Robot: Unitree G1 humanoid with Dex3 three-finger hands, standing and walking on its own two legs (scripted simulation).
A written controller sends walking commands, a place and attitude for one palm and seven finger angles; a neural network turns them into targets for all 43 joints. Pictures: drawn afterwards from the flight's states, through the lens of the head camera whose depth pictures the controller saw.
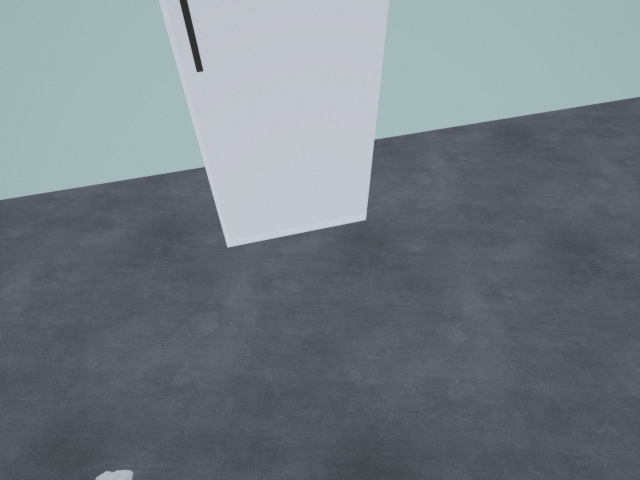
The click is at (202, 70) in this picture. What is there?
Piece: fridge door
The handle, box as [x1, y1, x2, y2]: [180, 0, 202, 71]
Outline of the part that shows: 180,0 197,71 201,71 202,67 186,0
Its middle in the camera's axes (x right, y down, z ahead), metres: -0.34 -0.57 +0.94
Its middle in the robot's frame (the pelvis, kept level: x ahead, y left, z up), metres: +1.09 +0.39 +0.19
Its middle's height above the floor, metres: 0.96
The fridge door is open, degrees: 0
